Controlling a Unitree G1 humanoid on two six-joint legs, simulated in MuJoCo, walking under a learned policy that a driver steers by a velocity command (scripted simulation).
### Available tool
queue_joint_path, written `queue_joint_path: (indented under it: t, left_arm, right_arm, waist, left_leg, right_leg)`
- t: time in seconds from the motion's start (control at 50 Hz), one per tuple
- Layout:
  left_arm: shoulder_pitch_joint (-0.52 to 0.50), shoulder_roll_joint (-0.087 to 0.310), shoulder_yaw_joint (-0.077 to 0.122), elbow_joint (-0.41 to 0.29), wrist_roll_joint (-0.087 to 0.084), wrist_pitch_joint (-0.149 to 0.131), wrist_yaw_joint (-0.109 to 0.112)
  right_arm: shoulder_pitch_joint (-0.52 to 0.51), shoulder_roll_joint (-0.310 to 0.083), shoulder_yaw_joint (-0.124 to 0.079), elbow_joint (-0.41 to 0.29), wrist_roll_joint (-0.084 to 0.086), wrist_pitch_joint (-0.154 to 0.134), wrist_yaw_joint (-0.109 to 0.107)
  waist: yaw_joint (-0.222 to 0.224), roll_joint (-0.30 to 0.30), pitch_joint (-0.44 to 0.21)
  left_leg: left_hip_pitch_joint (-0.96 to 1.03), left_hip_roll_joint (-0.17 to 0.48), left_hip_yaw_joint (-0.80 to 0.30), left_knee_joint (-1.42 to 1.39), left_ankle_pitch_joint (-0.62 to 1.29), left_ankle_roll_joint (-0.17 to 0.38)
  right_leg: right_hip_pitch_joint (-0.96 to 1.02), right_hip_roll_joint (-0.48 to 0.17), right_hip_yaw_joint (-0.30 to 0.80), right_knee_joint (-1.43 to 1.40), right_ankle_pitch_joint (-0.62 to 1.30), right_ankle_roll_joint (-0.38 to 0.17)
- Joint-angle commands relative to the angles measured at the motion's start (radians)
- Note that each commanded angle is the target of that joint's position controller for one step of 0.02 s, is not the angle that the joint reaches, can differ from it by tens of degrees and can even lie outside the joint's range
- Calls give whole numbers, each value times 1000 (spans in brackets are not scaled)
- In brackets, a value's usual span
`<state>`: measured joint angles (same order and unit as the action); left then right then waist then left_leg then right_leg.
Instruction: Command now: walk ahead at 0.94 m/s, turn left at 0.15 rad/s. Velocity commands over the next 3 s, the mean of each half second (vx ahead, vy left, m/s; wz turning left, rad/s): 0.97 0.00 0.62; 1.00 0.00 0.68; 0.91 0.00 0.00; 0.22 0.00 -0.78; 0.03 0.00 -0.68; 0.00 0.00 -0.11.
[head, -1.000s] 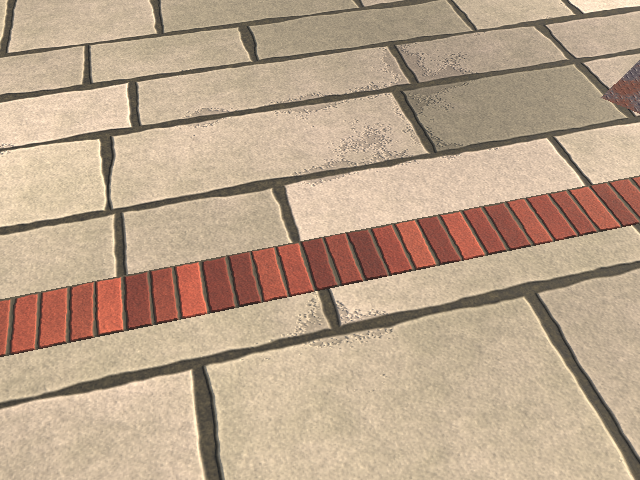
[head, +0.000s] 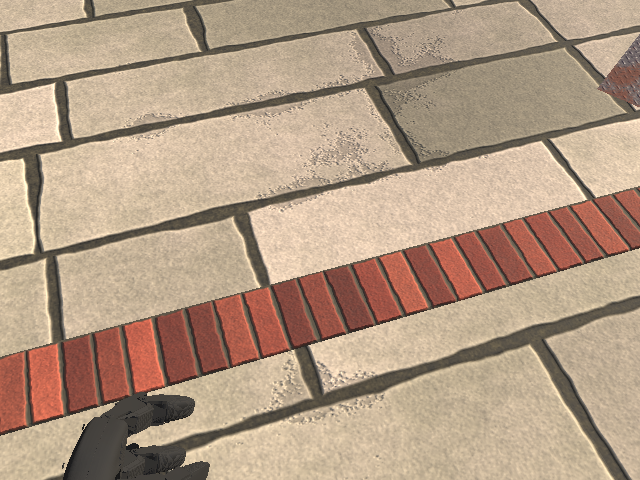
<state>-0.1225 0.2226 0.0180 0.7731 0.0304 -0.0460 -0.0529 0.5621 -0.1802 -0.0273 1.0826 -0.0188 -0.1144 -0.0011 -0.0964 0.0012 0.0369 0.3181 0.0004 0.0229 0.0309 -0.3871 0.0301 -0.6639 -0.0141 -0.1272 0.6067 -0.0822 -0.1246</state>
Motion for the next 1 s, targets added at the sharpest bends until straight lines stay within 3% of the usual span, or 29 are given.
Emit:
queue_joint_path:
  t: [0.02, 0.04, 0.06, 0.08, 0.1, 0.12, 0.18, 0.22, 0.34, 0.38, 0.42, 0.46, 0.48, 0.5, 0.52, 0.54, 0.56, 0.58, 0.6, 0.64, 0.68, 0.76, 0.84, 0.88, 0.92, 0.94, 0.96, 0.98, 1.0]
  left_arm:
    - [387, 165, 60, 50, -5, -18, 41]
    - [571, 246, 88, 91, 17, -26, 58]
    - [580, 314, 102, 92, 54, -36, 53]
    - [539, 255, 99, 94, 23, -34, 39]
    - [427, 192, 84, 97, 23, -44, 39]
    - [384, 132, 72, 102, 20, -56, 36]
    - [398, 45, 45, 156, 4, -73, 41]
    - [420, 46, 44, 178, -19, -85, 42]
    - [515, 60, 31, 200, -11, -102, 50]
    - [534, 98, 30, 198, -14, -98, 71]
    - [549, 168, 41, 181, -15, -84, 101]
    - [492, 235, 62, 147, -7, -54, 122]
    - [428, 253, 72, 119, 2, -38, 120]
    - [367, 256, 82, 101, 3, -22, 104]
    - [298, 118, 51, 62, 10, -34, 70]
    - [391, 50, 29, -58, -4, -60, 67]
    - [356, 76, 15, -97, -3, -91, 62]
    - [320, 128, 21, -85, 0, -105, 58]
    - [288, 131, 24, -83, 13, -99, 57]
    - [308, 119, 13, -83, 46, -54, 54]
    - [242, 104, 2, -117, 49, -23, 45]
    - [59, 57, -27, -195, 14, -26, 24]
    - [13, 90, -17, -217, 3, -36, 30]
    - [137, 162, 16, -187, 4, -42, 44]
    - [505, 239, 58, -89, -10, -42, 71]
    - [709, 307, 77, -48, 16, -39, 89]
    - [625, 366, 92, -34, 37, -40, 67]
    - [492, 264, 87, -66, 27, -35, 47]
    - [434, 179, 70, -70, 18, -39, 40]
  right_arm:
    - [-52, -243, -45, -39, -9, 10, -20]
    - [-59, -191, -35, -63, -11, 12, -16]
    - [55, 6, 4, -106, 32, 8, 11]
    - [-53, -136, -31, -119, 44, -2, 5]
    - [-169, -165, -44, -156, 46, 2, 1]
    - [-187, -141, -38, -155, 35, 4, 7]
    - [-176, -58, -32, -166, -4, 52, 34]
    - [-254, -41, -30, -208, -4, 79, 46]
    - [-516, -62, -10, -327, 8, 86, 69]
    - [-555, -74, -4, -348, 6, 80, 76]
    - [-510, -115, -11, -337, 7, 81, 77]
    - [-289, -187, -38, -284, 9, 91, 67]
    - [-78, -236, -64, -224, 8, 96, 54]
    - [75, -277, -96, -175, 18, 95, 34]
    - [-39, -290, -108, -170, 36, 102, 16]
    - [-130, -384, -115, -213, -5, 105, 24]
    - [-132, -363, -118, -238, -17, 106, 15]
    - [-152, -274, -102, -232, -18, 99, 5]
    - [-199, -244, -91, -227, -13, 90, 2]
    - [-230, -229, -77, -242, 4, 54, -9]
    - [-238, -242, -74, -254, 13, 25, -6]
    - [-154, -246, -83, -240, 23, 9, 8]
    - [-83, -249, -81, -215, 23, 3, 13]
    - [-95, -303, -90, -214, 9, 4, 2]
    - [-197, -331, -95, -230, -19, 10, 0]
    - [-223, -214, -66, -263, -28, 4, -1]
    - [-32, -103, -35, -298, 46, -4, 13]
    - [-98, -173, -29, -274, 18, 6, -2]
    - [-214, -199, -32, -287, 7, 12, 5]
  waist:
    - [293, 149, -163]
    - [344, 78, -280]
    - [203, -209, -420]
    - [235, -120, -388]
    - [186, -79, -182]
    - [157, -2, -108]
    - [70, -49, -7]
    - [56, -48, 51]
    - [81, -22, 150]
    - [72, -26, 142]
    - [32, -73, 62]
    - [-98, -126, -64]
    - [-194, -130, -148]
    - [-265, -53, -187]
    - [-159, 182, -53]
    - [13, 222, -161]
    - [-14, 117, -227]
    - [17, -62, -82]
    - [70, -131, -6]
    - [137, -136, 40]
    - [141, -130, 70]
    - [45, -30, 67]
    - [-13, 40, 17]
    - [56, 82, -78]
    - [277, 93, -237]
    - [339, -43, -346]
    - [152, -446, -440]
    - [150, -218, -277]
    - [157, -49, -164]
  left_leg:
    - [-278, 224, 0, 633, 1330, 107]
    - [-524, 166, -2, 968, 964, 109]
    - [-936, -7, -58, 1347, -55, 88]
    - [-996, -6, -147, 1426, 1, 128]
    - [-1040, 56, -118, 1408, 134, 130]
    - [-996, 96, -111, 1357, 190, 132]
    - [-915, 148, -108, 1302, 206, 110]
    - [-1004, 165, -84, 1289, 248, 96]
    - [-1036, 87, 106, 949, 482, 111]
    - [-949, 36, 177, 784, 503, 131]
    - [-830, -40, 228, 717, 486, 155]
    - [-593, -96, 218, 713, 375, 190]
    - [-396, -98, 165, 698, 302, 226]
    - [-204, -68, 69, 586, 250, 283]
    - [-175, -3, -95, 581, 247, 299]
    - [12, 159, -566, 519, 338, 480]
    - [43, 266, -842, 264, -29, 521]
    - [-116, 261, -820, 167, -137, 456]
    - [-280, 207, -713, 154, -82, 390]
    - [-497, 133, -584, 157, 88, 367]
    - [-657, 57, -474, 128, 159, 344]
    - [-661, -30, -314, 133, 485, 255]
    - [-394, 39, -302, 176, 792, 197]
    - [-260, 76, -305, 356, 1079, 154]
    - [-373, 45, -261, 781, 1060, 125]
    - [-578, -16, -206, 1175, 632, 119]
    - [-901, -178, -175, 1438, -37, 71]
    - [-1045, -74, -173, 1463, 30, 92]
    - [-1049, -27, -162, 1414, 116, 87]
  right_leg:
    - [624, 93, 6, -43, -112, -58]
    - [912, -92, 214, -46, -355, -71]
    - [1188, -420, 777, -200, -798, -147]
    - [1057, -407, 965, -399, -927, -111]
    - [879, -368, 737, -394, -743, -71]
    - [727, -340, 589, -412, -549, -55]
    - [501, -264, 298, -461, -345, 18]
    - [483, -233, 156, -490, -232, 58]
    - [517, -129, -153, -526, 376, 128]
    - [591, -142, -192, -496, 678, 145]
    - [708, -178, -205, -357, 1076, 156]
    - [731, -224, -183, -62, 1298, 146]
    - [667, -241, -150, 198, 1270, 126]
    - [522, -175, -144, 604, 870, 105]
    - [189, 27, -95, 958, -249, 95]
    - [-139, 68, 85, 1155, -426, 137]
    - [-254, 37, 223, 1097, -381, 128]
    - [-256, -23, 235, 969, -310, 122]
    - [-182, -56, 225, 872, -276, 128]
    - [-65, -101, 226, 747, -269, 171]
    - [18, -129, 184, 567, -240, 206]
    - [162, -89, 100, 125, 143, 176]
    - [219, -27, 72, -72, 239, 101]
    - [335, 33, 76, -94, 106, 70]
    - [687, 2, 97, -70, -40, 43]
    - [905, -178, 310, -22, -357, 33]
    - [1062, -400, 993, -306, -539, -102]
    - [962, -369, 997, -363, -682, -120]
    - [822, -332, 801, -353, -587, -115]
